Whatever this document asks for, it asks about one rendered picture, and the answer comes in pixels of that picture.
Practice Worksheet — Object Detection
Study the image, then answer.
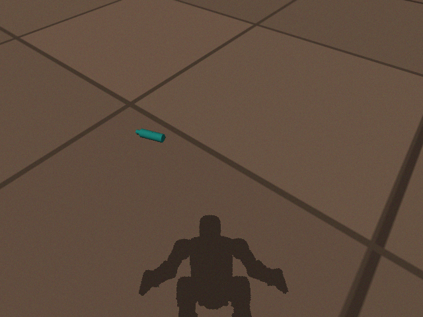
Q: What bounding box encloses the bottle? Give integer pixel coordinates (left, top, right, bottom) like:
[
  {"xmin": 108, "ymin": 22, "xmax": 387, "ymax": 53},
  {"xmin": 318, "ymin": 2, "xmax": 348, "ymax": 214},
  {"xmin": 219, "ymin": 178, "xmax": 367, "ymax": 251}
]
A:
[{"xmin": 135, "ymin": 129, "xmax": 165, "ymax": 142}]

